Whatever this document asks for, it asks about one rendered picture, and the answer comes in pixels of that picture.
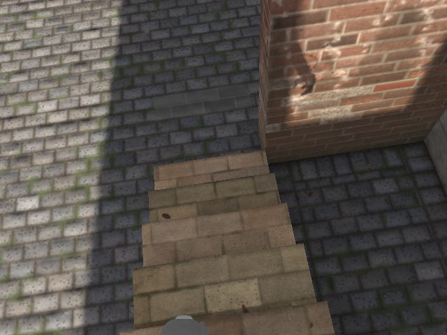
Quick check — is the left robot shin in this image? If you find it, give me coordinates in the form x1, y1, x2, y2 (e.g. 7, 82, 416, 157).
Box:
161, 315, 193, 331

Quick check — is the left robot thigh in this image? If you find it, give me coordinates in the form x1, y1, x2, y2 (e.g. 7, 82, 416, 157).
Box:
159, 319, 209, 335

